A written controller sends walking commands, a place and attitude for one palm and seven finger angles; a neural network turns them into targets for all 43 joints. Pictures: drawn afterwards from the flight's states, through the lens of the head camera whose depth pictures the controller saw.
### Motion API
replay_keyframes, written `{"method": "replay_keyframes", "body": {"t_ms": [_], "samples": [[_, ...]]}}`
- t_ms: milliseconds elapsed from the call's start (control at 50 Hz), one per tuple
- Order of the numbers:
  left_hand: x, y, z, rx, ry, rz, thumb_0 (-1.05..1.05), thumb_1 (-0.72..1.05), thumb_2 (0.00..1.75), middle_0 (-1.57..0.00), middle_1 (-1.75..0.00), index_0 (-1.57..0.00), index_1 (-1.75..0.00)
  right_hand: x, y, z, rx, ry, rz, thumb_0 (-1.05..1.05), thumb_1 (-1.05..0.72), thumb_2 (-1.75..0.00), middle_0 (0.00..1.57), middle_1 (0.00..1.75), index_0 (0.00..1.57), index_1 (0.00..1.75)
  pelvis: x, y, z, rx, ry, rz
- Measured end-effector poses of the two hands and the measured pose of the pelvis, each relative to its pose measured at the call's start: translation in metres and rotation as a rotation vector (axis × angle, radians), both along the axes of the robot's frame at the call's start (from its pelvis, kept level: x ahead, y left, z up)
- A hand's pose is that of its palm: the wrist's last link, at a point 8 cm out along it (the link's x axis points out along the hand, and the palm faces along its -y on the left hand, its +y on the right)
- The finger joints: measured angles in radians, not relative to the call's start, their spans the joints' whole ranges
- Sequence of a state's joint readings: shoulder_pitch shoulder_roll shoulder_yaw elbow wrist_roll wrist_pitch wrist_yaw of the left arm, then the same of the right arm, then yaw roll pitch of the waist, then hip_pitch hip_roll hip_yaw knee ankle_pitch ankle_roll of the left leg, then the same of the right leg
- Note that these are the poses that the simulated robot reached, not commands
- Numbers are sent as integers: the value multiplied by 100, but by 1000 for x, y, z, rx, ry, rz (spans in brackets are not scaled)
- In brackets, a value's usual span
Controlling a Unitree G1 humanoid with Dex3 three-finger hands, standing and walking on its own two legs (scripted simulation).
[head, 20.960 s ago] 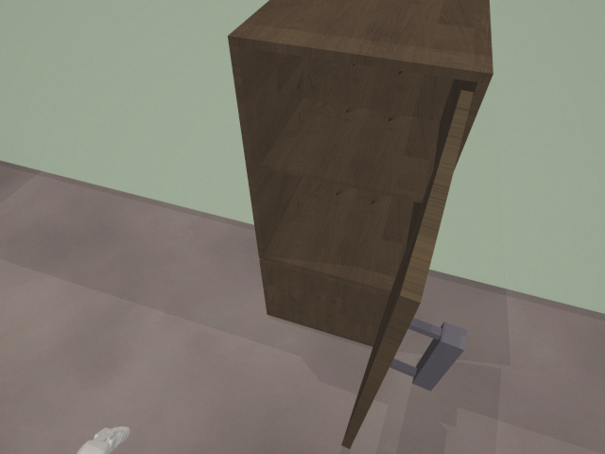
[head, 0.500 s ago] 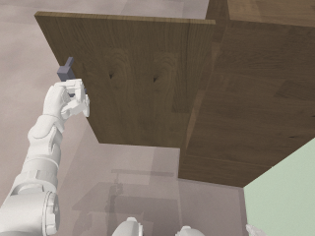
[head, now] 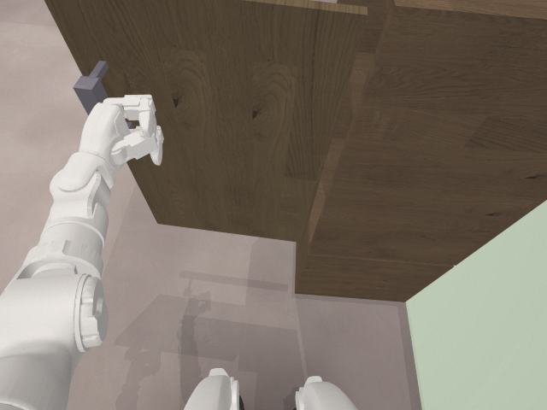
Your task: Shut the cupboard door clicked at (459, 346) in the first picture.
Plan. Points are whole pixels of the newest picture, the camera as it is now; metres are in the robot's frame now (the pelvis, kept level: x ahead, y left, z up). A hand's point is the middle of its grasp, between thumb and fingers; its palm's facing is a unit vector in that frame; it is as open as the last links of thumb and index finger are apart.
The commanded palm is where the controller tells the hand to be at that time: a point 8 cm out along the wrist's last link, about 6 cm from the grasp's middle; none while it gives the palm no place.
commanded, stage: push the door shut along its arc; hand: left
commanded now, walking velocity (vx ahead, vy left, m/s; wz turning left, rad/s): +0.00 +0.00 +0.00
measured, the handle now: (110, 110) +0.55 +0.23 +0.10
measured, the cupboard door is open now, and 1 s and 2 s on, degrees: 87 77 69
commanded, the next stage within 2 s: pull the fist back off the door in 0.88 s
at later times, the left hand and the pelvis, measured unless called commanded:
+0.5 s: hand (177, 116) +0.52 +0.12 +0.11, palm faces -0.31 -0.95 -0.03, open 3.2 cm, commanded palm +0.53 +0.16 +0.10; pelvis +0.00 -0.01 -0.01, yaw -1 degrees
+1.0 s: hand (194, 104) +0.54 +0.10 +0.11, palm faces -0.40 -0.92 -0.03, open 3.7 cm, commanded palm +0.58 +0.12 +0.10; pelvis -0.01 -0.01 -0.03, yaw -1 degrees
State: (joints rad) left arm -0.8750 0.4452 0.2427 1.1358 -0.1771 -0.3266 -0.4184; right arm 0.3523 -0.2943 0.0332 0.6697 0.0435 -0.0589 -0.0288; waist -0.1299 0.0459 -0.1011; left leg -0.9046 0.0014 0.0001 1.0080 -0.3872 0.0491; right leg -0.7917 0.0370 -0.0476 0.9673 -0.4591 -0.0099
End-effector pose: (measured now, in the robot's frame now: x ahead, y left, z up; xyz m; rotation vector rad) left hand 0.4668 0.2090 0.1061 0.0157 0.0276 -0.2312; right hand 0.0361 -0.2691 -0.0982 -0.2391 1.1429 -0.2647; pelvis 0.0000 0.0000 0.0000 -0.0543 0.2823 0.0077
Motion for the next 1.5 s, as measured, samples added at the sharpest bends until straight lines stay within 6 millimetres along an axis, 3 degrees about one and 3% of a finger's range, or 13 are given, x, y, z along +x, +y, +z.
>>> {"method": "replay_keyframes", "body": {"t_ms": [260,400,740,1000,1120,1200,1280,1360,1420,1500], "samples": [[39,-26,2,3,12,-44,2,90,91,-130,-150,-129,-150,-27,-4,-7,7,70,-58,0,-90,-89,20,30,20,30,3,-5,-8,2,50,-20],[47,-27,2,25,10,-62,1,89,92,-130,-150,-129,-150,-41,-9,-12,10,130,-75,0,-90,-89,20,30,20,30,5,-10,-11,3,68,-20],[62,-38,6,17,36,-129,5,98,99,-130,-150,-129,-150,-32,-27,-16,-58,113,-32,0,-90,-89,20,30,20,30,-2,-17,-21,-15,98,0],[77,-53,8,35,34,-177,5,105,103,-130,-150,-129,-150,-46,-15,-25,-60,140,-36,0,-90,-89,20,30,20,30,-6,-11,-29,-24,131,-1],[89,-65,-1,-138,79,143,3,91,97,-130,-150,-130,-150,-58,1,-26,1,165,-27,0,-90,-89,20,30,20,30,-5,-9,-30,-23,156,-4],[94,-74,-2,-77,13,321,1,87,94,-130,-150,-129,-150,-70,12,-27,53,188,-27,0,-90,-89,20,30,20,30,-3,-10,-32,-18,177,-15],[92,-81,-3,41,-61,333,1,88,92,-130,-150,-129,-150,-88,23,-29,115,236,-77,0,-90,-89,20,30,20,30,2,-11,-30,-9,168,-32],[83,-82,-13,48,19,293,1,89,91,-129,-150,-129,-150,-100,30,-22,159,286,-133,0,-90,-89,20,30,20,30,8,-13,-18,4,136,-45],[73,-76,-15,-12,64,307,2,89,91,-130,-150,-129,-150,-100,29,-13,165,293,-151,0,-90,-89,20,30,20,30,14,-16,-8,11,108,-52],[61,-66,-1,-22,-15,332,2,90,91,-130,-150,-129,-150,-88,17,-4,143,267,-138,0,-90,-89,20,30,20,30,22,-19,1,16,78,-47]]}}
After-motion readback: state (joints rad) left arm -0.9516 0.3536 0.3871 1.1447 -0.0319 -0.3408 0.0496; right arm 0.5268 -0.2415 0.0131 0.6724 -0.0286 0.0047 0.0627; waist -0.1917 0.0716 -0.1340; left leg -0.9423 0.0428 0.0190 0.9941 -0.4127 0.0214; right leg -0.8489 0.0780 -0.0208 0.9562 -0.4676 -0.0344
